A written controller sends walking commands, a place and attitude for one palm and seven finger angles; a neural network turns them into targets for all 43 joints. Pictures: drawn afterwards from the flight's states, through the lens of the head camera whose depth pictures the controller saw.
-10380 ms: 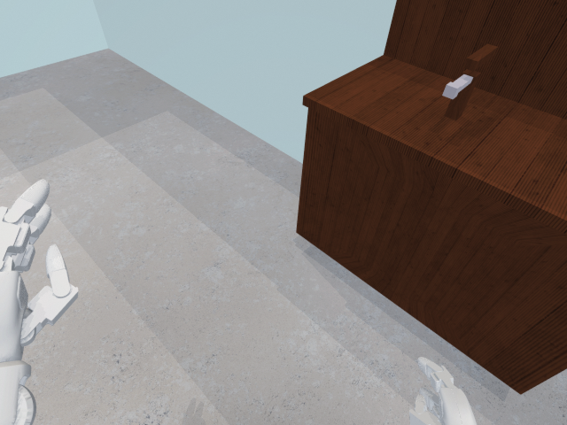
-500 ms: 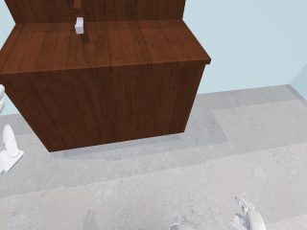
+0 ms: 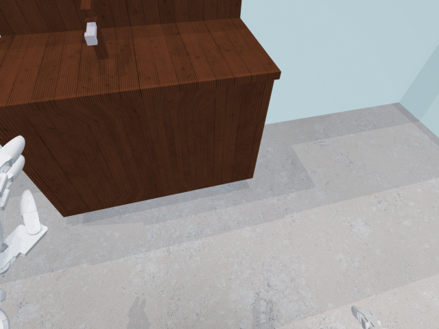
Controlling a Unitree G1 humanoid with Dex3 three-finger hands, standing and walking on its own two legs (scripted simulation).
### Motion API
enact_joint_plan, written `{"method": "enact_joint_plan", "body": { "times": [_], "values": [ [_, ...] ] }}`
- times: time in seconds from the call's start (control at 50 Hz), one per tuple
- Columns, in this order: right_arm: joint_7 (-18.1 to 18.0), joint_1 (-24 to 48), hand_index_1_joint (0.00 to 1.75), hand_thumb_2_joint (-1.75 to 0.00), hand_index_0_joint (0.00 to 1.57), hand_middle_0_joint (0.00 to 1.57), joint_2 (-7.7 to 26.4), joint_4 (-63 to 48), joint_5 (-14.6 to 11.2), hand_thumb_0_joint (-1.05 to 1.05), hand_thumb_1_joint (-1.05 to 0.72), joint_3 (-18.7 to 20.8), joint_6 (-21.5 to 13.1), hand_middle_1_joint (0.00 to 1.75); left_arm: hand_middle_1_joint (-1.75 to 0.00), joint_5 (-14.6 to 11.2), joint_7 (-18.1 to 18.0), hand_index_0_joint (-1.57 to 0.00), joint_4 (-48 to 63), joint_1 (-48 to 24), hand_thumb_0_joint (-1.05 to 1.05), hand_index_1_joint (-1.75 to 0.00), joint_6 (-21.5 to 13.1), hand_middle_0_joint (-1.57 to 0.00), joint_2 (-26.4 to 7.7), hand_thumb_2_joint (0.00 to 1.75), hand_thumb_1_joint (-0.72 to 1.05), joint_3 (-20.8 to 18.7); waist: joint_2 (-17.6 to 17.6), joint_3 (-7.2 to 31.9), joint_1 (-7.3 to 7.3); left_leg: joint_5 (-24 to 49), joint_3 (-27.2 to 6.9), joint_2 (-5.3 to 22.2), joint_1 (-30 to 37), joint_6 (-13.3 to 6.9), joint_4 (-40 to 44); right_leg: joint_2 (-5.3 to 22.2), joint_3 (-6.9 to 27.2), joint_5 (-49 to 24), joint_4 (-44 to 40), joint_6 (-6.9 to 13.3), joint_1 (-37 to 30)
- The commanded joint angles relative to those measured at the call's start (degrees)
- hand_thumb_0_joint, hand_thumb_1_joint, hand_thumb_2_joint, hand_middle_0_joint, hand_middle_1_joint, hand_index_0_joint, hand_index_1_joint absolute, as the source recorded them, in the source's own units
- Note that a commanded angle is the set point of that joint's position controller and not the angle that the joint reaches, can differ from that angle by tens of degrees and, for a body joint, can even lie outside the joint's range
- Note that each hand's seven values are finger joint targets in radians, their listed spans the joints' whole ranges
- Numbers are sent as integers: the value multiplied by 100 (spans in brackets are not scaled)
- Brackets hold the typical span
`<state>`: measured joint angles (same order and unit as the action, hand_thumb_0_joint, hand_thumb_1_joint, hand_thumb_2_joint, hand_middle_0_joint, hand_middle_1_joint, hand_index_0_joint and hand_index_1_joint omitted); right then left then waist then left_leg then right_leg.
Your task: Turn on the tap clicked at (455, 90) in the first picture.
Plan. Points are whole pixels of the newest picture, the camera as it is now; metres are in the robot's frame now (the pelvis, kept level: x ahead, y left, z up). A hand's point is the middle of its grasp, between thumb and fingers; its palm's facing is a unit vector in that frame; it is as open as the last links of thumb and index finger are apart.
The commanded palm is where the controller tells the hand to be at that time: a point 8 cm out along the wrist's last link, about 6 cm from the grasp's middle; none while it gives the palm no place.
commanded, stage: take the last steps up to it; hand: left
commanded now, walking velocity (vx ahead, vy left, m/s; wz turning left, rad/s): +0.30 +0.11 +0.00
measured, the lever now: (91, 38) +0.85 +0.42 +0.09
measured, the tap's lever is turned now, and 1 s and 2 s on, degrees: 0 0 0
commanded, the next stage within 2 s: none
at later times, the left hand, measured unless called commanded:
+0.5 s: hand (50, 185) +0.28 +0.26 +0.16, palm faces +0.38 -0.82 -0.43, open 7.4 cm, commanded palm +0.22 +0.30 +0.18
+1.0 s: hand (57, 117) +0.40 +0.29 +0.18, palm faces +0.30 -0.82 -0.49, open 7.4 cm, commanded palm +0.35 +0.35 +0.18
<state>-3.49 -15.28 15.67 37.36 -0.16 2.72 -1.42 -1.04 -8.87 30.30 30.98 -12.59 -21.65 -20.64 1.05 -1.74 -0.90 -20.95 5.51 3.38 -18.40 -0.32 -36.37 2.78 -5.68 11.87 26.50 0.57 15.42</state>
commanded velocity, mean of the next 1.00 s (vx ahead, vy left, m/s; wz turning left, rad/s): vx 0.30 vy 0.06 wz -0.03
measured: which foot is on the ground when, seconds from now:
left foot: up 0.00-0.02, down 0.04-0.36, up 0.38-0.68, down 0.70-1.00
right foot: down 0.00-0.06, up 0.08-0.32, down 0.34-0.70, up 0.72-1.00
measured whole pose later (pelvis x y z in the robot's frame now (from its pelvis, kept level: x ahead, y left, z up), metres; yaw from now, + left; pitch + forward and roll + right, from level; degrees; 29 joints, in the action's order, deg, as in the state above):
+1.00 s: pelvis +0.17 +0.07 +0.00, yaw -3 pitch +0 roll -1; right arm -2.0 -11.7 6.6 33.9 -0.5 -2.1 -5.1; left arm -1.8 -8.0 33.1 30.3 -13.2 -23.3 -21.7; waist -1.3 -4.0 -0.4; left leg -17.6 9.6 5.5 -12.3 0.5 -30.4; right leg 2.4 -9.1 18.6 37.2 -0.7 22.0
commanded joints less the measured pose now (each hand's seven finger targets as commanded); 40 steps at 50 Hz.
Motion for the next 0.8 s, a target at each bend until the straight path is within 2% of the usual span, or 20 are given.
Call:
{"method": "enact_joint_plan", "body": {
  "times": [0.0, 0.04, 0.06, 0.16, 0.28, 0.3, 0.32, 0.34, 0.36, 0.4, 0.44, 0.48, 0.56, 0.62, 0.64, 0.66, 0.68, 0.7, 0.74, 0.78],
  "values": [
    [-116, 567, 30, -90, 20, 20, 307, -1024, 25, 0, -90, 142, -475, 30, -30, 17, -207, -20, 1301, -753, 0, -30, -365, -20, -893, 90, 90, -578, -373, 814, -14, 63, -180, 86, 1178, -215, 1590, 797, 979, 1227, 59, 330, -113],
    [-83, 662, 30, -90, 20, 20, 405, -1126, 0, 0, -90, 148, -507, 30, -30, 101, -209, -20, 1492, -936, 0, -30, -466, -20, -850, 90, 90, -487, -2054, 467, 27, 475, -2250, 1593, 1693, -955, 2167, -128, -88, 1981, 2246, -87, 1486],
    [-76, 689, 30, -90, 20, 20, 312, -1002, 13, 0, -90, 116, -550, 30, -30, 169, -170, -20, 1226, -972, 0, -30, -498, -20, -1015, 90, 90, -548, -1931, 251, -20, -88, -2567, 1800, 1134, -1176, 2487, -55, 148, 2087, 3147, -38, 1661],
    [17, 626, 30, -90, 20, 20, 284, -867, -63, 0, -90, 111, -692, 30, -30, 63, -84, -20, 1145, -773, 0, -30, -469, -20, -730, 90, 90, -406, -1372, 259, 44, 1577, -1125, 1207, 1220, -969, 1872, 38, -115, 1337, 2287, -154, 1411],
    [2, 808, 30, -90, 20, 20, 251, -885, -12, 0, -90, -10, -518, 30, -30, -1, -31, -20, 461, -713, 0, -30, -270, -20, -804, 90, 90, -545, -829, 406, 88, 1565, -647, 1100, 436, -629, 1131, -231, -464, 562, 243, -100, -381],
    [-9, 836, 30, -90, 20, 20, 236, -889, -25, 0, -90, -23, -466, 30, -30, 15, -29, -20, 374, -759, 0, -30, -242, -20, -797, 90, 90, -543, -629, 523, 102, 1387, -455, 948, 92, -532, 586, -94, -269, 333, -137, 11, -936],
    [-4, 862, 30, -90, 20, 20, 146, -904, -33, 0, -90, -29, -417, 30, -30, 37, -40, -20, 424, -881, 0, -30, -252, -20, -947, 90, 90, -619, 124, 713, 125, 1069, -204, 701, -526, -415, -516, 538, 650, 384, -377, 316, -1575],
    [15, 886, 30, -90, 20, 20, 44, -976, -36, 0, -90, -33, -375, 30, -30, 33, -44, -20, 345, -895, 0, -30, -246, -20, -1116, 90, 90, -768, 1399, 787, 113, -185, 197, -52, -1645, -125, -1962, 1685, 2749, 202, -845, 901, -2105],
    [44, 1023, 30, -90, 20, 20, 119, -1042, -18, 0, -90, -20, -377, 30, -30, -46, -48, -20, 455, -1058, 0, -30, -281, -20, -1195, 90, 90, -870, 1506, 566, 174, -951, -282, -151, -2233, 18, -3043, 2369, 3603, 73, -1243, 1255, -1994],
    [99, 1005, 30, -90, 20, 20, 193, -946, -57, 0, -90, 46, -328, 30, -30, -76, 42, -20, 508, -1119, 0, -30, -302, -20, -1128, 90, 90, -841, 922, 299, 120, -553, -806, 212, -2124, 96, -3391, 2209, 3176, 1226, -1399, 1209, -1174],
    [103, 1071, 30, -90, 20, 20, 90, -907, -32, 0, -90, -86, -231, 30, -30, -43, 56, -20, 755, -820, 0, -30, -411, -20, -1007, 90, 90, -734, 395, 99, 108, -79, -668, 373, -1878, 151, -3068, 1934, 2017, 493, -1373, 1070, -642],
    [106, 1074, 30, -90, 20, 20, 60, -918, -8, 0, -90, -130, -218, 30, -30, -19, 22, -20, 1067, -910, 0, -30, -470, -20, -983, 90, 90, -669, 437, 257, 58, 192, -418, 414, -1285, 129, -2177, 1692, 1131, 27, -1275, 888, -317],
    [20, 1040, 30, -90, 20, 20, 23, -1057, 42, 0, -90, -57, -375, 30, -30, -14, -129, -20, 1585, -711, 0, -30, -448, -20, -1044, 90, 90, -757, 548, 587, 254, 300, 237, 84, -357, 42, -377, 1458, 842, -354, -905, 834, -653],
    [-49, 828, 30, -90, 20, 20, 46, -1103, 44, 0, -90, 13, -459, 30, -30, -44, -211, -20, 1745, -677, 0, -30, -408, -20, -988, 90, 90, -764, 199, 874, 135, 908, 556, -183, 633, 68, 792, 1066, 479, -48, -230, 532, -741],
    [-90, 718, 30, -90, 20, 20, 128, -1100, 25, 0, -90, 74, -470, 30, -30, -42, -219, -20, 1654, -662, 0, -30, -418, -20, -1024, 90, 90, -830, -151, 915, 81, 948, 436, -79, 1060, 31, 1071, 876, 366, -2, 348, 381, -525],
    [-118, 629, 30, -90, 20, 20, 270, -1126, -3, 0, -90, 149, -460, 30, -30, -48, -213, -20, 1711, -721, 0, -30, -453, -20, -923, 90, 90, -767, -998, 959, -13, 890, -376, 436, 1645, -230, 1373, 542, 116, 271, 1384, 153, 128],
    [-95, 640, 30, -90, 20, 20, 396, -1168, -22, 0, -90, 199, -445, 30, -30, -48, -216, -20, 1740, -767, 0, -30, -498, -20, -875, 90, 90, -747, -2223, 930, -38, 1616, -2049, 1596, 2254, -740, 1673, -30, -237, 1974, 2760, -119, 1400],
    [-68, 705, 30, -90, 20, 20, 297, -1272, -16, 0, -90, 160, -502, 30, -30, 16, -199, -20, 1535, -710, 0, -30, -561, -20, -935, 90, 90, -713, -1926, 734, -1, 2144, -2819, 2022, 2094, -1106, 1937, -130, 102, 2504, 3722, -38, 1806],
    [-46, 766, 30, -90, 20, 20, 230, -1044, -9, 0, -90, 112, -509, 30, -30, -33, -139, -20, 1111, -667, 0, -30, -499, -20, -1070, 90, 90, -904, -1457, 593, -37, 1897, -2433, 2018, 1730, -1329, 1859, 238, 418, 2063, 4181, -83, 2216],
    [21, 722, 30, -90, 20, 20, 250, -1001, -86, 0, -90, 149, -549, 30, -30, -58, -82, -20, 1412, -674, 0, -30, -506, -20, -858, 90, 90, -728, -1354, 616, -11, 2255, -1537, 1659, 1859, -1184, 1672, 284, 282, 1605, 3714, -140, 2329]
  ]
}}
